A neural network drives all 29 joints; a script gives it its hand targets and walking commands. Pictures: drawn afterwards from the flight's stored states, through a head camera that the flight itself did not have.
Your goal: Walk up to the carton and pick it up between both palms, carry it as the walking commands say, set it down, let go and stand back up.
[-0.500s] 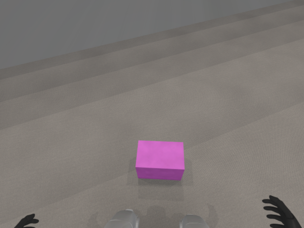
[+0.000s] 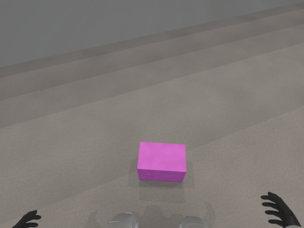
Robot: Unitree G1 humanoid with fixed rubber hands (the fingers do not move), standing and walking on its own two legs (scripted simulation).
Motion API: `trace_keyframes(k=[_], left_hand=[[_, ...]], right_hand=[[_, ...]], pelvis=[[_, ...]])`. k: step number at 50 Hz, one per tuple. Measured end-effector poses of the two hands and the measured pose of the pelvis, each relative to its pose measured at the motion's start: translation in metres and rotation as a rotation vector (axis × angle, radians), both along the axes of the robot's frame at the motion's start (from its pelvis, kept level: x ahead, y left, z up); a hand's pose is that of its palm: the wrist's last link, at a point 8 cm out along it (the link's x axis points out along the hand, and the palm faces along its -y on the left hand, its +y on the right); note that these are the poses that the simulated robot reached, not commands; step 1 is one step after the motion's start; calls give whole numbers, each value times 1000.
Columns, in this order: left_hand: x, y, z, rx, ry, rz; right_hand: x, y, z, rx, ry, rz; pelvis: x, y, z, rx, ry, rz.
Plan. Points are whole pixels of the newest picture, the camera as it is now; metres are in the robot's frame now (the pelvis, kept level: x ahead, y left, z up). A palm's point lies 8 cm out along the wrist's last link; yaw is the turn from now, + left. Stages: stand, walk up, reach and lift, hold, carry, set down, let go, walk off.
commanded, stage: walk up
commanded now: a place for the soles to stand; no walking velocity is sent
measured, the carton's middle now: (161, 162) +0.52 -0.05 -0.64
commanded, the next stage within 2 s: none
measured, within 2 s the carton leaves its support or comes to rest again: neither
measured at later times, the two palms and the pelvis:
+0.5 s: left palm out of the picture +0.11 +0.27 -0.06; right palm out of the picture +0.11 -0.41 -0.07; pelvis +0.03 -0.07 +0.00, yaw +1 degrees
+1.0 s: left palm (44, 217) +0.14 +0.28 -0.06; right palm (303, 200) +0.19 -0.39 -0.05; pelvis +0.07 -0.05 +0.01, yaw +0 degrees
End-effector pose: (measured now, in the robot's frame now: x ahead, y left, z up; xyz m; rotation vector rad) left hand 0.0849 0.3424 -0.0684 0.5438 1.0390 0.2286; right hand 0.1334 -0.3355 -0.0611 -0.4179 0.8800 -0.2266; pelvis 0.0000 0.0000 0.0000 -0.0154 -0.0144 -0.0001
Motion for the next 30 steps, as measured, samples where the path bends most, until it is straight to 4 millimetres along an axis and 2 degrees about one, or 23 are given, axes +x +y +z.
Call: trace_keyframes(k=[6, 10, 16, 19, 24, 27, 30], left_hand=[[-2, -7, 4, 7, -2, -4], [-2, -5, 3, -3, -11, -12], [16, -25, 4, -69, -30, -35], [22, -41, 5, -87, -26, -37], [30, -72, 3, -70, -26, -32], [28, -83, 13, -50, -25, -14], [30, -84, 27, -21, -15, -8]], right_hand=[[2, -6, -1, 8, -6, 5], [-2, -3, 0, 5, -16, 6], [-39, -22, 10, -26, 48, -15], [-44, -38, 12, -32, 87, -14], [-26, -69, -4, -12, 91, -2], [-4, -75, -6, 9, 55, -1], [14, -76, -5, 32, 29, 6]], pelvis=[[-3, -8, 1, 9, 3, -1], [-5, -4, 0, 6, -3, -2], [5, -17, 9, 11, -7, -2], [13, -32, 12, 8, 0, 5], [26, -65, 4, 36, 3, 15], [34, -74, 7, 46, -10, 17], [40, -78, 14, 53, -7, 17]])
